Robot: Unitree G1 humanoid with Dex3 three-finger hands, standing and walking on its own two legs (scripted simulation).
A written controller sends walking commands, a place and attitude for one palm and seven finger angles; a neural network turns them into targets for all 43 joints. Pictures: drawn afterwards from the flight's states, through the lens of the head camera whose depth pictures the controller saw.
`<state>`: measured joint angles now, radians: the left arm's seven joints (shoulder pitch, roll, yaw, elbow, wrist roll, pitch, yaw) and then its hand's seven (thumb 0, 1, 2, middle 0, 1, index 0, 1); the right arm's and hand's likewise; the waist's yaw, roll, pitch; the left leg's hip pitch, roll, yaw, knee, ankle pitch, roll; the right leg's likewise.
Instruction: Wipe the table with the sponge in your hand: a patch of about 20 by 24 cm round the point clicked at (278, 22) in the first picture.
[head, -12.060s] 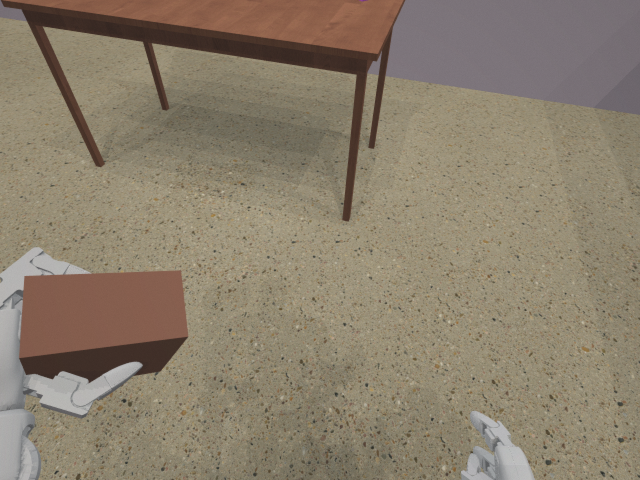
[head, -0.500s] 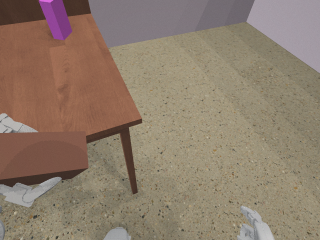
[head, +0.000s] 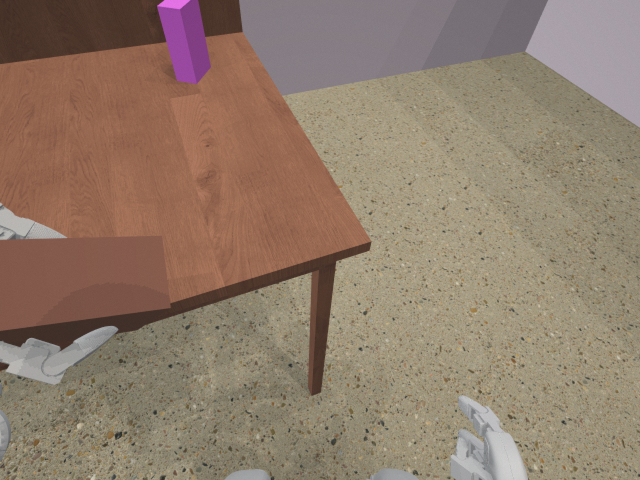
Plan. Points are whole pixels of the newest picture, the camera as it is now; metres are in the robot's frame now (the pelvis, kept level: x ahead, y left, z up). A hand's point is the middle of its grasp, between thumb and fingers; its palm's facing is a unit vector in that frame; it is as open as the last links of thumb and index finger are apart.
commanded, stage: shuffle to correct the standing spot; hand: left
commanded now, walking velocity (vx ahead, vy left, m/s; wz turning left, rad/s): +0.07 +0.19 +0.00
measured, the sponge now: (102, 293) +0.24 +0.23 +0.16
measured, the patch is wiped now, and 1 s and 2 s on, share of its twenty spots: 0.00 0.00 0.00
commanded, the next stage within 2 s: come to a stop and stand still in 0.82 s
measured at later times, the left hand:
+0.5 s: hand out of the picture +0.22 +0.34 +0.18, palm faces +0.42 -0.79 -0.44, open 10.3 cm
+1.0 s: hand out of the picture +0.25 +0.40 +0.19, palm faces +0.42 -0.81 -0.40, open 10.3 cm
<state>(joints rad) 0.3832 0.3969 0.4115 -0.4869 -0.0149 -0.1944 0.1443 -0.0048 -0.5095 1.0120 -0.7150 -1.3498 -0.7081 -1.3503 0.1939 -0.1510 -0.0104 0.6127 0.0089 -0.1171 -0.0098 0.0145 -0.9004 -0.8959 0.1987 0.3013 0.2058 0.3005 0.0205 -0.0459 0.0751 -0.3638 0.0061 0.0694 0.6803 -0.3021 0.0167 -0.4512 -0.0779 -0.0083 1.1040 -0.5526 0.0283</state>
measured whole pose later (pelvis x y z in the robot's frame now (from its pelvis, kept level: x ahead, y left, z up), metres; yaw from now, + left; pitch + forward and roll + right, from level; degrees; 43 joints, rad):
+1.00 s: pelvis +0.03 +0.15 +0.02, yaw +2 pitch +0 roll +0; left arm 0.43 0.37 0.36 -0.54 -0.02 -0.16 0.14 -0.01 -0.51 1.02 -0.72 -1.35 -0.71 -1.35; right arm 0.20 -0.14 0.02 0.62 0.00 -0.12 -0.03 0.01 -0.90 -0.90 0.20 0.30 0.21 0.30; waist 0.00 -0.04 0.05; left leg -0.29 0.03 0.07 0.54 -0.24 0.00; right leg -0.43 -0.01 -0.06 0.91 -0.42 0.00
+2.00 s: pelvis +0.05 +0.19 +0.02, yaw +0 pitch -1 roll -1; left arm 0.37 0.36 0.39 -0.46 -0.04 -0.25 0.11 -0.01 -0.51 1.02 -0.71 -1.35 -0.71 -1.35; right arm 0.23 -0.18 0.03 0.62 0.00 -0.19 0.00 0.02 -0.90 -0.90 0.20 0.30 0.21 0.30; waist 0.04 -0.04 0.07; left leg -0.19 -0.02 0.05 0.49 -0.28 0.05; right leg -0.24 0.01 -0.04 0.44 -0.19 0.00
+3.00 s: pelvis +0.05 +0.18 +0.03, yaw +1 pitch -1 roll -1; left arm 0.42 0.36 0.35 -0.46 -0.05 -0.19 0.11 -0.01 -0.51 1.02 -0.71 -1.35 -0.71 -1.35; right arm 0.20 -0.19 0.00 0.58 0.01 -0.12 -0.04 0.01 -0.90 -0.90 0.20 0.30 0.21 0.30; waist 0.03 -0.03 0.06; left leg -0.16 -0.02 0.04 0.43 -0.25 0.04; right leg -0.21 0.01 -0.04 0.39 -0.16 -0.02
